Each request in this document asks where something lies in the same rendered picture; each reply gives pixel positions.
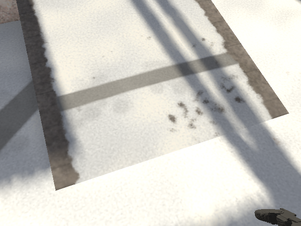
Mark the robot right hand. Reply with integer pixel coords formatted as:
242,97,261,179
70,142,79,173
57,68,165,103
255,208,301,226

